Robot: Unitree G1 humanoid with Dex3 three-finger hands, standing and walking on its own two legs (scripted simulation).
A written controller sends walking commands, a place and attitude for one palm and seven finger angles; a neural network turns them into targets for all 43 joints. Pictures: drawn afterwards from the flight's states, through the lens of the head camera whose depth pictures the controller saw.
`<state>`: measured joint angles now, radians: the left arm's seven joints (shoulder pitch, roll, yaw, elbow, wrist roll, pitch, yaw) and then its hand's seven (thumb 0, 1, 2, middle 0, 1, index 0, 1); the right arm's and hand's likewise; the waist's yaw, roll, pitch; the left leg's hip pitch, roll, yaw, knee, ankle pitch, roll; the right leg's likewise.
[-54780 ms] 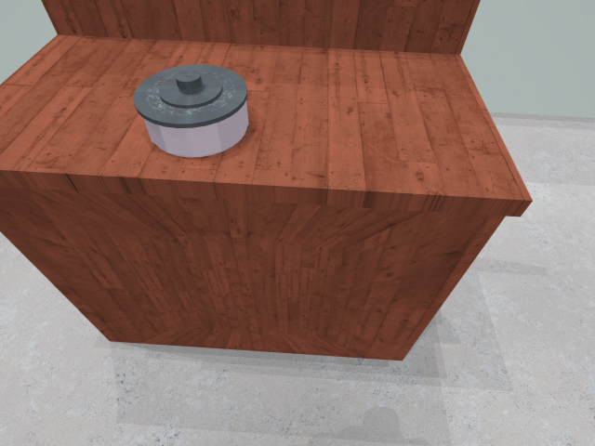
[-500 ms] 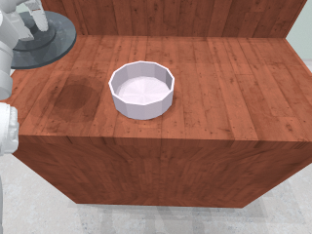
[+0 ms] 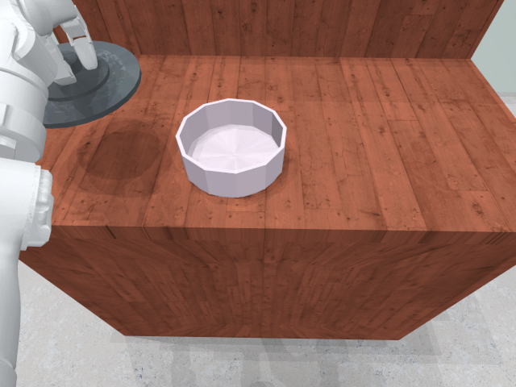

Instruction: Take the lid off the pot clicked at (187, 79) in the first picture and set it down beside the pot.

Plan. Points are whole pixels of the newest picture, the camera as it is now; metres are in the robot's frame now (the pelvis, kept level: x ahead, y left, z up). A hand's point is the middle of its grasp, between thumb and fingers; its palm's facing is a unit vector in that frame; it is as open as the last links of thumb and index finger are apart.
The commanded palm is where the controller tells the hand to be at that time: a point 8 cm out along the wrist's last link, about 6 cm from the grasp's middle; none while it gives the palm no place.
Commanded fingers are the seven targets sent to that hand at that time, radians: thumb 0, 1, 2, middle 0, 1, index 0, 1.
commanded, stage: lower the lid onto the table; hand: left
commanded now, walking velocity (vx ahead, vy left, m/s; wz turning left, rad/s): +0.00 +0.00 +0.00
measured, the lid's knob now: (64, 64) +0.51 +0.26 +0.23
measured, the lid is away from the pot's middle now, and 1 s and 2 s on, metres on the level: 0.23 0.23 0.23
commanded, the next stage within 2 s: none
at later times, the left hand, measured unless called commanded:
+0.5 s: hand (69, 94) +0.47 +0.25 +0.22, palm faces -0.34 -0.14 -0.93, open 6.2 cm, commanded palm +0.47 +0.25 +0.29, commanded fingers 0.00 0.77 0.88 -0.77 -1.13 -0.89 -1.14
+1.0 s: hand (80, 110) +0.48 +0.25 +0.18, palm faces -0.40 -0.13 -0.91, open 6.2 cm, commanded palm +0.48 +0.25 +0.26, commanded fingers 0.00 0.77 0.88 -0.77 -1.13 -0.89 -1.14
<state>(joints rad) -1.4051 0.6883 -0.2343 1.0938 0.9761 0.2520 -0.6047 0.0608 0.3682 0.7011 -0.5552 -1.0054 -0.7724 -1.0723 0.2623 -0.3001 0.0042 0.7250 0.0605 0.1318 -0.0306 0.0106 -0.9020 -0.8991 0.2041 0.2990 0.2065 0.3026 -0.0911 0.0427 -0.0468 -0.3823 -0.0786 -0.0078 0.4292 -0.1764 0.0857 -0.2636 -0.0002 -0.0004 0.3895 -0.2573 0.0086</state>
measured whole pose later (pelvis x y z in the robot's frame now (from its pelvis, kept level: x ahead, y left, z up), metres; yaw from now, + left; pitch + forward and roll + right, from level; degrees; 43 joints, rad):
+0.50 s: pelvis +0.00 -0.01 +0.00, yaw -1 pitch +6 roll -1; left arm -1.22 0.71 -0.19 1.00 0.95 0.22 -0.60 0.06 0.37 0.70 -0.55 -1.00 -0.77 -1.08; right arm 0.26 -0.31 0.00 0.68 0.07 0.17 -0.03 0.01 -0.90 -0.90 0.20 0.30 0.21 0.30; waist -0.09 0.05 -0.05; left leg -0.38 -0.06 0.00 0.48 -0.21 0.08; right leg -0.25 0.02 0.01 0.42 -0.28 0.00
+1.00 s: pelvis +0.00 +0.00 +0.00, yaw -1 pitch +8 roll -2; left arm -1.24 0.70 -0.19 1.10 0.96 0.13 -0.56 0.07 0.38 0.70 -0.55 -1.00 -0.78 -1.08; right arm 0.29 -0.30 -0.01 0.72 0.07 0.16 -0.05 0.01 -0.90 -0.90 0.20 0.30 0.21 0.30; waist -0.11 0.04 -0.04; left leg -0.43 -0.06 0.00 0.50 -0.21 0.09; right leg -0.30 0.02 0.01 0.43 -0.27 0.01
